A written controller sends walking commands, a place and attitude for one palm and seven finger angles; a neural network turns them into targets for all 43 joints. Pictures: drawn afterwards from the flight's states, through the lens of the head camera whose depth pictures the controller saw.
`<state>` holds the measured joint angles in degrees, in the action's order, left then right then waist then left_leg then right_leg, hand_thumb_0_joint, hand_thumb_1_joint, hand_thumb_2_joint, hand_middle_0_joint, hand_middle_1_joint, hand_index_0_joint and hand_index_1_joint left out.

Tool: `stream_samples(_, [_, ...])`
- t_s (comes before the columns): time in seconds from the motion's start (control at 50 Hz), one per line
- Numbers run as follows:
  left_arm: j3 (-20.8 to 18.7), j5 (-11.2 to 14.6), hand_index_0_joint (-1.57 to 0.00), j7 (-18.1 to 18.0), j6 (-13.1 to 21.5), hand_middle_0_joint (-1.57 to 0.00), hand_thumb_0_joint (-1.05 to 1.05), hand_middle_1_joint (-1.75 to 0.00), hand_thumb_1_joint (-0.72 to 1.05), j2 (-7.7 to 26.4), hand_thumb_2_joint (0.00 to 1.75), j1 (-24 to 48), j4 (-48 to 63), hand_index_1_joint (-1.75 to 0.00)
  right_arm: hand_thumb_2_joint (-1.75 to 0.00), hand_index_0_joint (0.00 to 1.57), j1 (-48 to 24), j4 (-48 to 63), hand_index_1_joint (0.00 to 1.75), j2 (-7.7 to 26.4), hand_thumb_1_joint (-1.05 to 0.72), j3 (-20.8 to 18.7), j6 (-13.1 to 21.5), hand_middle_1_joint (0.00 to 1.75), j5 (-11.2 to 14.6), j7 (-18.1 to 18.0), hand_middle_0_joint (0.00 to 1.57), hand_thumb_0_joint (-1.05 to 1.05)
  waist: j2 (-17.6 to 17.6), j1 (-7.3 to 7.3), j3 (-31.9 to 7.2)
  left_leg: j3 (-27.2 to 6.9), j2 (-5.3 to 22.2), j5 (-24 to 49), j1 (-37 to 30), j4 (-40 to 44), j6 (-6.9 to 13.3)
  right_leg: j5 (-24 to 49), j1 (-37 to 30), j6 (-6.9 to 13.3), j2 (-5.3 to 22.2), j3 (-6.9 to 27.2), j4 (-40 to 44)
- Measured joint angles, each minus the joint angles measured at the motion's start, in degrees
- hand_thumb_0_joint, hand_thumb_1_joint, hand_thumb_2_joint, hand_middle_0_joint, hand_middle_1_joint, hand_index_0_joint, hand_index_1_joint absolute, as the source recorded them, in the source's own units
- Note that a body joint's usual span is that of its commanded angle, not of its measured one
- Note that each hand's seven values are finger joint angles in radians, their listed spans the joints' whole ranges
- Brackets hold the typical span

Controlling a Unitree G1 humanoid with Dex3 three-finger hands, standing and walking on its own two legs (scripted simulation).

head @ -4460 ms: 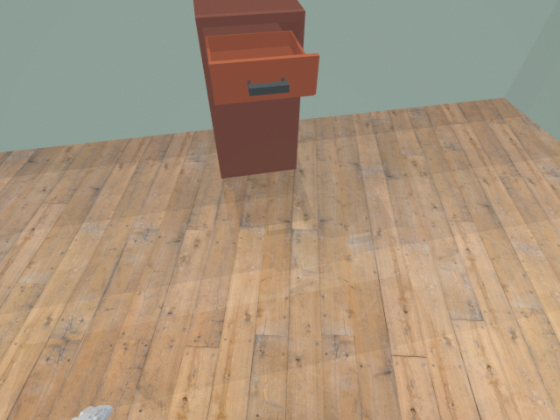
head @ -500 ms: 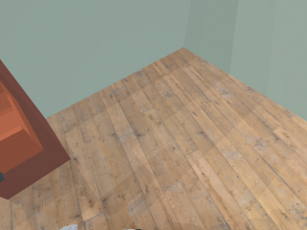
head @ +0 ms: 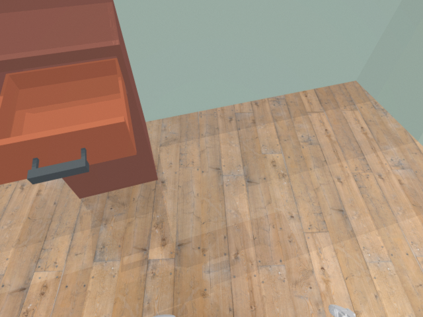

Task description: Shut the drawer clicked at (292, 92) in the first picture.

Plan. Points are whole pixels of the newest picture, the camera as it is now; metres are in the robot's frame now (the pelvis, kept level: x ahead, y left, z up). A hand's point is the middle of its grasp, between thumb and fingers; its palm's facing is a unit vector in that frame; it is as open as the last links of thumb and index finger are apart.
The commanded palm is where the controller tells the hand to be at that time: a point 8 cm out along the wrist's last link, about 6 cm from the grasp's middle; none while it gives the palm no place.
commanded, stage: turn to face it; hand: left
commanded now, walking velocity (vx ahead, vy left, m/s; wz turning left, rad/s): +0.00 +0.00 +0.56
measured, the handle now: (59, 163) +0.44 +0.42 -0.07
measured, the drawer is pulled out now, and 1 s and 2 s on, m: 0.29 0.29 0.29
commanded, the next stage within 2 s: take the last steps up to it in 0.50 s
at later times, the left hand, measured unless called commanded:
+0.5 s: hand out of the picture +0.04 +0.18 -0.13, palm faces +0.26 -0.92 -0.30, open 7.4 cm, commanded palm none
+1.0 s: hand out of the picture -0.10 +0.21 -0.16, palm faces +0.40 -0.90 -0.17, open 7.4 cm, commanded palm none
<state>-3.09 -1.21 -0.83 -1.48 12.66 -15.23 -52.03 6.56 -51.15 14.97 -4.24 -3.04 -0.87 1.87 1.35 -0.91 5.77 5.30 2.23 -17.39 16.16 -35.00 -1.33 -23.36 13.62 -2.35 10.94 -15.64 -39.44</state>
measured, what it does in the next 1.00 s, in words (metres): steps on the spot, turning left: right foot, then left foot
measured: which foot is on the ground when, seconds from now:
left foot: down 0.00-0.38, up 0.40-0.82, down 0.84-1.00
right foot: down 0.00-0.00, up 0.02-0.36, down 0.38-0.84, up 0.86-1.00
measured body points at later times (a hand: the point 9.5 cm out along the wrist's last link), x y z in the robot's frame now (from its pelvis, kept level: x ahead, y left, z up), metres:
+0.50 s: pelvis -0.01 -0.03 +0.01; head +0.01 -0.07 +0.46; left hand +0.02 +0.23 -0.10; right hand +0.12 -0.27 -0.15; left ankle -0.05 +0.10 -0.65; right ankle +0.03 -0.13 -0.72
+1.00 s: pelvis -0.01 +0.04 +0.02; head -0.02 +0.06 +0.47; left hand -0.12 +0.26 -0.15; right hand +0.10 -0.17 -0.12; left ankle -0.08 +0.09 -0.72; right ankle +0.06 -0.10 -0.64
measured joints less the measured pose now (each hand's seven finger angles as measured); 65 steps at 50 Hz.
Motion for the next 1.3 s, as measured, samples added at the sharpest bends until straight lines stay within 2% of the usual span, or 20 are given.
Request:
stream_samples(0.02, [-0.4,0.3,-0.2,0.1,-0.5,-0.21,0.0,-0.3,0.9,0.9,0.9,0.0,-0.5,-0.3,-0.9,0.19,-0.5,0.3,0.29,-0.3,-0.91,0.0,0.7,0.3,0.0,-0.2,0.19,0.01,0.9,0.01,0.2,-0.3,-0.7,-0.1,0.7,-0.7,1.2,-3.4,2.3,-0.9,0.3,1.9,-5.2])
stream_samples(0.06, [-1.0,0.3,-0.2,-0.2,-2.0,-0.21,0.0,-0.3,0.9,2.4,0.9,0.4,-1.3,-0.3,-0.9,0.2,-0.9,0.6,0.29,-1.0,-0.91,0.5,1.6,0.3,0.2,-0.4,0.19,0.01,2.0,-0.68,0.7,-0.8,-1.3,-1.8,1.2,-2.2,2.2,-8.2,7.0,-1.8,-1.3,7.2,-16.0])
stream_samples(0.1, [-1.6,0.3,-0.2,-0.3,-2.6,-0.2,0.01,-0.3,0.91,3.2,0.9,0.7,-1.9,-0.3,-0.9,0.2,-0.5,0.8,0.29,-1.5,-0.91,0.9,1.9,0.3,0.1,-0.9,0.19,0.01,1.9,-0.71,0.3,-1.8,-1.3,-1.6,0.5,-1.0,2.3,-7.8,10.4,-2.4,-3.0,9.7,-22.6])
stream_samples(0.14, [-1.8,0.4,-0.2,-0.2,-2.6,-0.2,0.01,-0.3,0.91,3.4,0.9,1.3,-1.8,-0.3,-0.9,0.2,0.0,0.7,0.3,-1.6,-0.91,1.1,1.8,0.3,0.0,-1.4,0.2,0.0,1.2,-0.53,0.1,-3.0,-1.4,-0.2,-0.4,1.2,2.1,-5.1,12.5,-2.7,-4.0,11.1,-24.6])
stream_samples(0.26, [-1.3,0.6,-0.2,0.2,-1.9,-0.2,0.01,-0.3,0.91,2.5,0.9,3.6,0.1,-0.3,-0.9,0.2,1.3,-0.1,0.3,-1.6,-0.9,1.4,1.1,0.3,-0.3,-1.4,0.2,0.0,-1.1,0.31,-0.7,-6.2,-2.3,2.5,-1.6,4.8,1.8,-1.8,11.9,-2.8,-5.8,13.5,-15.4])
stream_samples(0.32, [-0.9,0.7,-0.2,0.2,-1.4,-0.2,0.01,-0.3,0.91,1.6,0.9,4.5,0.8,-0.3,-0.9,0.2,2.1,-0.4,0.3,-1.6,-0.9,1.3,0.6,0.3,-0.4,-1.3,0.2,0.01,-2.3,1.02,-1.2,-7.8,-2.7,2.7,-1.0,4.2,1.1,-1.1,8.8,-2.4,-7.2,13.4,-7.8])
stream_samples(0.36, [-0.5,0.8,-0.2,0.1,-0.6,-0.2,0.0,-0.3,0.91,1.0,0.9,4.6,1.4,-0.3,-0.9,0.2,2.7,-0.6,0.3,-1.5,-0.9,1.1,0.2,0.3,-0.3,-1.3,0.2,0.01,-3.0,1.25,-1.6,-8.7,-3.0,2.1,0.0,2.5,0.4,2.9,5.2,-2.1,-8.2,12.8,-0.2])
stream_samples(0.4, [-0.1,0.4,-0.2,0.0,0.6,-0.2,0.0,-0.3,0.91,0.1,0.9,4.4,1.7,-0.3,-0.9,0.2,3.2,-1.0,0.3,-1.2,-0.9,0.7,0.0,0.3,0.1,-1.2,0.2,0.01,-4.0,1.28,-1.9,-9.4,-3.3,-2.3,2.3,-2.7,-0.2,7.7,3.4,0.8,-8.5,11.8,4.1])
stream_samples(0.44, [0.8,0.1,-0.2,0.0,1.0,-0.2,0.0,-0.3,0.91,-1.1,0.9,4.2,1.8,-0.3,-0.9,0.2,3.7,-1.5,0.3,-0.7,-0.9,0.2,-0.7,0.3,0.1,-1.3,0.2,0.01,-5.0,1.72,-1.9,-9.6,-4.1,-8.9,6.2,-13.9,0.0,6.2,2.9,3.1,-8.0,10.1,3.3])
stream_samples(0.5, [1.3,0.1,-0.2,-0.2,0.7,-0.21,0.0,-0.3,0.91,-2.5,0.9,3.2,1.5,-0.3,-0.9,0.2,4.6,-2.9,0.3,-0.3,-0.91,-0.4,-1.4,0.3,-0.1,-0.9,0.2,0.01,-5.3,1.72,-2.5,-7.9,-3.6,-7.7,10.1,-27.7,-0.2,6.4,0.8,3.7,-7.1,8.3,6.1])
stream_samples(0.56, [1.5,0.1,-0.2,-0.4,0.8,-0.21,0.0,-0.3,0.9,-3.1,0.9,2.2,0.8,-0.3,-0.9,0.2,5.2,-4.0,0.29,-0.5,-0.91,-0.3,-1.4,0.3,-0.2,-0.6,0.19,0.01,-4.5,1.81,-2.7,-6.5,-2.1,-5.0,10.4,-31.1,-1.1,7.9,-0.7,3.7,-6.4,7.0,8.9])
stream_samples(0.68, [1.5,-0.4,-0.2,-0.2,1.4,-0.21,0.0,-0.3,0.9,-3.2,0.9,0.7,-1.0,-0.3,-0.9,0.19,5.3,-5.8,0.29,-1.4,-0.91,0.1,-1.4,0.3,0.0,-0.8,0.19,0.01,-2.5,0.69,-2.1,-4.7,0.0,-6.9,5.4,-19.8,-1.7,9.2,-1.5,3.3,-5.2,4.6,11.1])
stream_samples(0.8, [0.5,-0.6,-0.2,0.2,1.8,-0.21,0.0,-0.3,0.9,-1.3,0.9,-2.6,-4.6,-0.3,-0.9,0.19,5.0,-6.3,0.29,-2.8,-0.91,1.0,0.3,0.3,-0.1,-0.3,0.19,0.01,-0.1,-1.4,-3.0,-1.2,0.3,-8.1,-1.6,-4.1,-0.1,9.2,-1.0,1.6,-3.9,2.8,10.8])
stream_samples(0.84, [0.1,-0.2,-0.2,0.5,1.2,-0.21,0.0,-0.3,0.9,-0.5,0.9,-4.1,-6.2,-0.3,-0.9,0.19,5.5,-5.9,0.29,-3.2,-0.91,1.4,1.9,0.3,-0.2,-0.5,0.19,0.01,0.2,-1.36,-4.0,-0.9,0.1,-3.7,-4.7,3.7,1.2,6.4,0.3,0.8,-3.6,2.6,7.4])
stream_samples(0.88, [-0.3,-0.1,-0.2,0.6,-0.1,-0.21,0.0,-0.3,0.9,0.4,0.9,-5.1,-8.0,-0.3,-0.9,0.2,6.0,-5.7,0.29,-4.2,-0.91,1.7,3.0,0.3,-0.4,-1.0,0.19,0.01,1.2,-1.51,-4.2,-0.1,-0.5,-2.3,-5.3,2.8,2.8,-1.4,3.2,0.7,-4.0,5.8,-1.1])
stream_samples(0.92, [-0.4,-0.5,-0.2,0.8,-0.9,-0.2,0.01,-0.3,0.91,0.7,0.9,-5.7,-9.6,-0.3,-0.9,0.2,7.5,-5.8,0.29,-5.0,-0.91,2.2,3.9,0.3,-0.5,-1.6,0.19,0.01,1.1,-1.0,-5.0,0.3,-0.7,-2.5,-7.4,4.8,3.8,-2.6,7.0,1.3,-5.1,8.2,-10.4])
stream_samples(0.96, [-0.4,-0.6,-0.2,1.3,-0.7,-0.2,0.01,-0.3,0.91,0.7,0.9,-5.4,-10.4,-0.3,-0.9,0.2,9.4,-6.4,0.3,-5.8,-0.91,2.7,4.6,0.3,-0.3,-2.2,0.19,0.0,0.8,-0.31,-5.2,0.1,-1.1,-1.5,-9.9,8.5,4.2,1.0,10.4,1.5,-5.5,9.7,-17.0])
stream_samples(1.04, [-0.2,-0.4,-0.2,1.7,0.4,-0.2,0.01,-0.29,0.91,0.3,0.9,-3.2,-10.0,-0.3,-0.9,0.2,13.0,-8.9,0.3,-7.3,-0.91,3.5,5.6,0.3,0.1,-2.8,0.19,0.0,0.6,0.01,-4.7,-0.1,-2.5,0.8,-14.6,15.1,4.9,7.7,15.8,0.7,-5.2,11.6,-22.4])
stream_samples(1.18, [0.1,-0.1,-0.19,1.6,0.6,-0.2,0.01,-0.29,0.91,-1.4,0.9,1.5,-9.0,-0.3,-0.9,0.2,18.8,-13.1,0.3,-9.5,-0.9,3.9,6.5,0.3,0.2,-3.4,0.2,0.0,0.4,1.37,-3.9,0.3,-4.4,0.0,-20.0,19.9,5.1,11.7,19.7,0.3,-5.2,11.4,-19.3])
stream_samples(1.3, [0.5,0.2,-0.19,1.8,0.9,-0.2,0.01,-0.29,0.91,-3.1,0.9,6.6,-7.8,-0.3,-0.9,0.2,22.5,-15.4,0.3,-9.7,-0.9,3.5,6.9,0.3,-0.4,-3.9,0.2,0.0,-0.6,4.25,-2.6,0.3,-4.5,-3.7,-23.5,19.8,4.1,10.7,17.7,2.4,-6.3,9.7,-7.9])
